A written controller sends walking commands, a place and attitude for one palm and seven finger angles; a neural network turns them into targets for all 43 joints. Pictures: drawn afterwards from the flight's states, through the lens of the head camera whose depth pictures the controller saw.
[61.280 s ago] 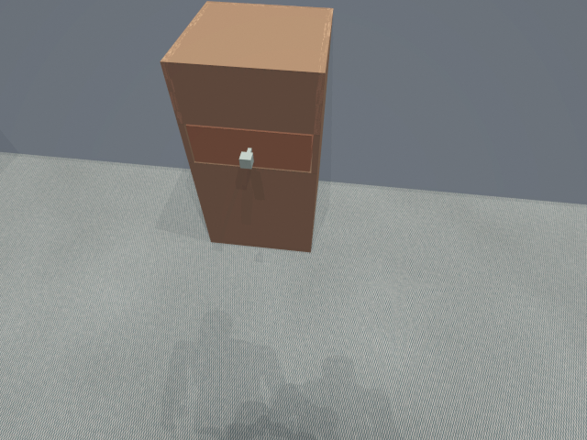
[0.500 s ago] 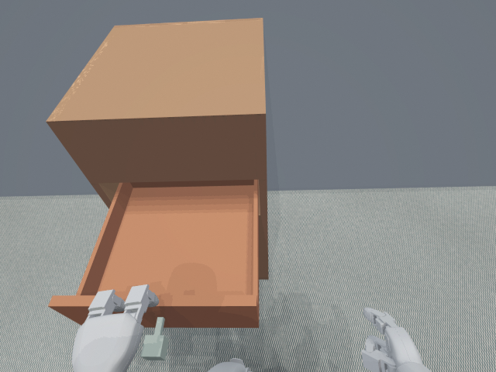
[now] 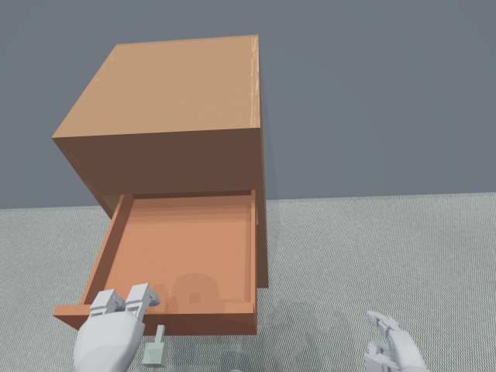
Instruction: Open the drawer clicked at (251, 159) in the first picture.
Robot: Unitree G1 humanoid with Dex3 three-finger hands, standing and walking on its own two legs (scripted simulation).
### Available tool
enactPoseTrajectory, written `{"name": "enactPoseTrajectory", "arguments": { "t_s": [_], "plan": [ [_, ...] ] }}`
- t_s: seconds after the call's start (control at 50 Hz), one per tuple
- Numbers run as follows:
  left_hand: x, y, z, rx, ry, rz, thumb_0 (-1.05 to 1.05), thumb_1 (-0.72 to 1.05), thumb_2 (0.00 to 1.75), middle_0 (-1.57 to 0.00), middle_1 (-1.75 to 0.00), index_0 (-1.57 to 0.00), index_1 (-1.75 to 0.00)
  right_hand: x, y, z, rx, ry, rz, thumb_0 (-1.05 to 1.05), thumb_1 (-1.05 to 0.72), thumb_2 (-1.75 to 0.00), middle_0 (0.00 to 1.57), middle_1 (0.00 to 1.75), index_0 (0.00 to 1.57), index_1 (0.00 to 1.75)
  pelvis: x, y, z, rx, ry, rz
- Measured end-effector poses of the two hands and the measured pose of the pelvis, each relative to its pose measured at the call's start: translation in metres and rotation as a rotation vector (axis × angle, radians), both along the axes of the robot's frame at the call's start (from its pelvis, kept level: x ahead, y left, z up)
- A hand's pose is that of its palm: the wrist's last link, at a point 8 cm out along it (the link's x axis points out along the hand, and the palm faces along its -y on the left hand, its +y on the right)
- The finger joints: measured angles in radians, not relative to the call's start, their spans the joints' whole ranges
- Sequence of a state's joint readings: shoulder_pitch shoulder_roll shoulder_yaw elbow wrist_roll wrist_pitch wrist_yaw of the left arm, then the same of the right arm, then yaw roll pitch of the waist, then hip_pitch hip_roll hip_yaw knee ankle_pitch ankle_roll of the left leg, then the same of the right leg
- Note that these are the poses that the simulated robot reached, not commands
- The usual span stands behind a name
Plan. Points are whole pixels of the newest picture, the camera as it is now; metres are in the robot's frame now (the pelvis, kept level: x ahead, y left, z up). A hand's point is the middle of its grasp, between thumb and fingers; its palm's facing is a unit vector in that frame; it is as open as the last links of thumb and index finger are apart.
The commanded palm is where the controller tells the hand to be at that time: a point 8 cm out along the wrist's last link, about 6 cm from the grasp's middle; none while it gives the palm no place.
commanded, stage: draw the hand back to the body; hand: left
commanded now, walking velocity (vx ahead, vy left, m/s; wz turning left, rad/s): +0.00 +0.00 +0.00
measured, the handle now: (157, 345) +0.21 +0.22 -0.17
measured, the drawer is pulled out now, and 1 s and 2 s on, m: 0.30 0.30 0.30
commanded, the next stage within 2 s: step back with the hand held close in 1.66 s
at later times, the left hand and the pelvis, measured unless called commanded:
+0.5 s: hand (105, 335) +0.17 +0.22 +0.04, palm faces -0.03 -0.13 -0.99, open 13.8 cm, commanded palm +0.15 +0.23 +0.11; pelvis +0.01 -0.01 +0.03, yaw +0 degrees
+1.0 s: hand (74, 277) +0.20 +0.21 +0.17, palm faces +0.31 -0.86 -0.40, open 12.6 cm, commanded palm +0.14 +0.26 +0.19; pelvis +0.03 -0.01 +0.06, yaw +4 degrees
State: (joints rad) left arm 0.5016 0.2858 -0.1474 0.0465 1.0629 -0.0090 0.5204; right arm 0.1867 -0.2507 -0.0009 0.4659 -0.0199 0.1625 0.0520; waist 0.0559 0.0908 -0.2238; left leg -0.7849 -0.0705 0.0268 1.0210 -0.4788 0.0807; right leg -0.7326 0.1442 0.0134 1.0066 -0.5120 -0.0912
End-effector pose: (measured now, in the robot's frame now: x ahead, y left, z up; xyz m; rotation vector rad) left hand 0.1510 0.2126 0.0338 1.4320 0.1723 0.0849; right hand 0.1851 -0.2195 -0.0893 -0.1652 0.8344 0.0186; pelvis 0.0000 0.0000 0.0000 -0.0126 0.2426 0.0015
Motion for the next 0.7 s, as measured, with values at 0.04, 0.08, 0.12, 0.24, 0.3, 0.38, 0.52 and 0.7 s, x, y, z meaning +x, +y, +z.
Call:
{"name": "enactPoseTrajectory", "arguments": {
  "t_s": [0.04, 0.08, 0.12, 0.24, 0.3, 0.38, 0.52, 0.7],
  "plan": [
    [0.0, -0.002, -0.003, -0.002, 0.009, -0.005, 0.0, -0.48, 0.3, -0.32, -1.2, -0.32, -1.2, 0.0, -0.001, 0.0, -0.002, 0.002, 0.002, 0.01, -0.91, -0.9, 0.2, 0.3, 0.2, 0.3, 0.0, -0.001, 0.0, 0.001, 0.001, -0.001],
    [0.001, -0.004, -0.004, -0.001, 0.011, -0.011, 0.0, -0.48, 0.3, -0.32, -1.2, -0.32, -1.2, 0.0, -0.003, 0.0, -0.005, 0.004, 0.002, 0.01, -0.91, -0.9, 0.2, 0.3, 0.2, 0.3, 0.0, -0.003, 0.0, 0.002, 0.004, -0.003],
    [0.002, -0.004, -0.002, 0.006, 0.003, -0.019, 0.0, -0.48, 0.3, -0.32, -1.2, -0.32, -1.2, 0.0, -0.005, -0.001, -0.009, 0.006, 0.001, 0.01, -0.91, -0.9, 0.2, 0.3, 0.2, 0.3, 0.0, -0.004, -0.001, 0.004, 0.006, -0.005],
    [0.008, 0.005, 0.031, 0.054, -0.09, -0.007, 0.0, -0.48, 0.3, -0.32, -1.2, -0.32, -1.2, 0.003, -0.009, 0.001, 0.007, -0.004, -0.022, 0.01, -0.91, -0.9, 0.2, 0.3, 0.2, 0.3, 0.005, -0.006, 0.004, 0.006, -0.015, -0.009],
    [0.008, 0.014, 0.044, 0.066, -0.096, 0.036, 0.0, -0.48, 0.3, -0.32, -1.2, -0.32, -1.2, 0.005, -0.009, 0.006, 0.028, -0.015, -0.032, 0.01, -0.91, -0.9, 0.2, 0.3, 0.2, 0.3, 0.008, -0.007, 0.009, 0.011, -0.033, -0.009],
    [0.004, 0.019, 0.048, 0.036, -0.04, 0.086, 0.0, -0.48, 0.3, -0.32, -1.2, -0.32, -1.2, 0.009, -0.009, 0.016, 0.038, -0.03, -0.03, 0.01, -0.91, -0.9, 0.2, 0.3, 0.2, 0.3, 0.009, -0.009, 0.018, 0.015, -0.057, -0.007],
    [-0.001, 0.011, 0.066, 0.014, -0.025, -0.002, 0.0, -0.48, 0.3, -0.32, -1.2, -0.32, -1.2, 0.02, -0.012, 0.036, -0.004, -0.071, 0.007, 0.01, -0.91, -0.9, 0.2, 0.3, 0.2, 0.3, 0.011, -0.012, 0.027, 0.009, -0.087, -0.002],
    [0.0, 0.04, 0.104, -0.08, -0.118, 0.115, 0.0, -0.48, 0.3, -0.32, -1.2, -0.32, -1.2, 0.029, -0.009, 0.042, 0.03, -0.108, -0.019, 0.01, -0.91, -0.9, 0.2, 0.3, 0.2, 0.3, 0.012, -0.009, 0.032, 0.003, -0.122, 0.006]
  ]
}}
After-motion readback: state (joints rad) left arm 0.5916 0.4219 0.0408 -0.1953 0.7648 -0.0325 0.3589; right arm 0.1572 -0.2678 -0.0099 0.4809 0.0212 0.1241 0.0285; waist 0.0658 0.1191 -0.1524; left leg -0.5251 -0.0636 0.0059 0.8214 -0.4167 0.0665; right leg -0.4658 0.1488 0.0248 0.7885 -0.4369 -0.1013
